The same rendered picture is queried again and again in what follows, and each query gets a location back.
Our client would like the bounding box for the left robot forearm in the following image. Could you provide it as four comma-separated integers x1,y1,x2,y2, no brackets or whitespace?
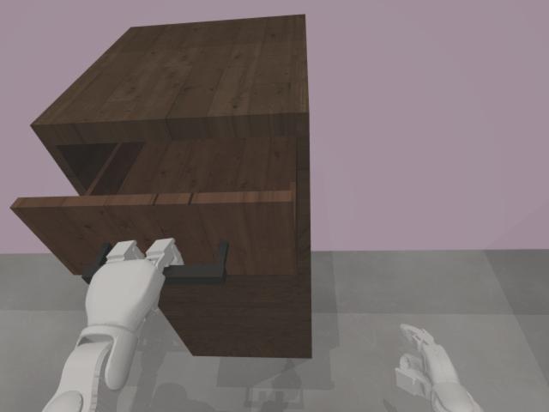
42,324,138,412

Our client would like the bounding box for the right robot forearm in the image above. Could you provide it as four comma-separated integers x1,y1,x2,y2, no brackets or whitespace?
431,381,484,412

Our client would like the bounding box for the drawer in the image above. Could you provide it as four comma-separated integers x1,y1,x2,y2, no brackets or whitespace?
9,136,298,276

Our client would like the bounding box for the handle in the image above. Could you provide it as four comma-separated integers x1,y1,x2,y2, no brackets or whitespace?
81,241,229,284

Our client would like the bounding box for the cabinet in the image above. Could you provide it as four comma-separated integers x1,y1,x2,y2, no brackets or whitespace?
30,14,312,359

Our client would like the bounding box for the right robot hand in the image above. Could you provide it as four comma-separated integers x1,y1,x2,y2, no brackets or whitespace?
395,324,461,402

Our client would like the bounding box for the left robot hand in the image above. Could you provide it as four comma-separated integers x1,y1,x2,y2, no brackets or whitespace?
86,238,184,333

